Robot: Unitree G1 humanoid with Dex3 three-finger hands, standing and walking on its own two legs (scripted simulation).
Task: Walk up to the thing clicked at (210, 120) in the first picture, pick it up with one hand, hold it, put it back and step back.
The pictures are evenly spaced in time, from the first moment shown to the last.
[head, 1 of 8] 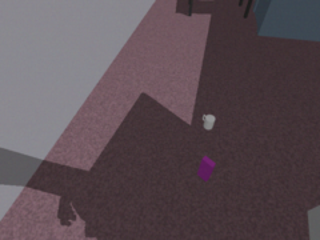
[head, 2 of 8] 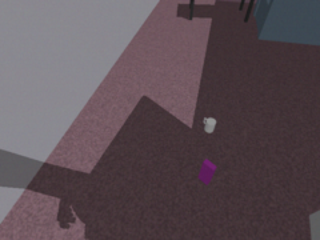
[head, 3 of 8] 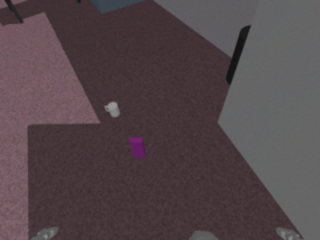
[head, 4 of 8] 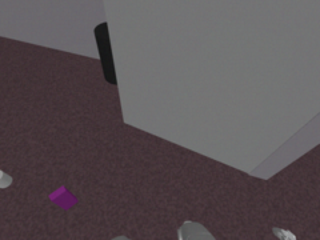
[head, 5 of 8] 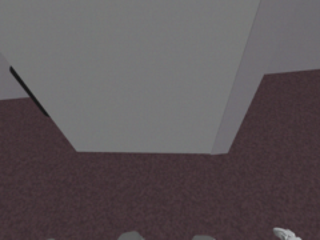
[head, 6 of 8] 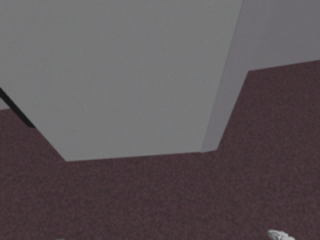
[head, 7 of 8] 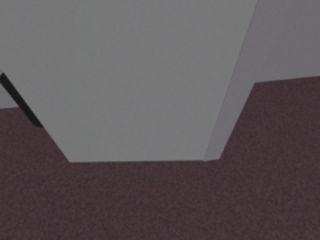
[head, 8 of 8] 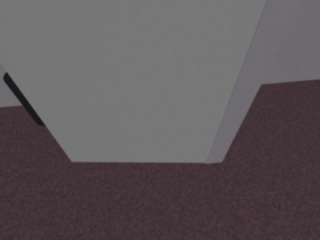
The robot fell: no
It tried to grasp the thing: no
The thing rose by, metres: 0.00
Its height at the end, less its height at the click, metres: +0.00
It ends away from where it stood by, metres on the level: 0.00
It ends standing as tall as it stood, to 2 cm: yes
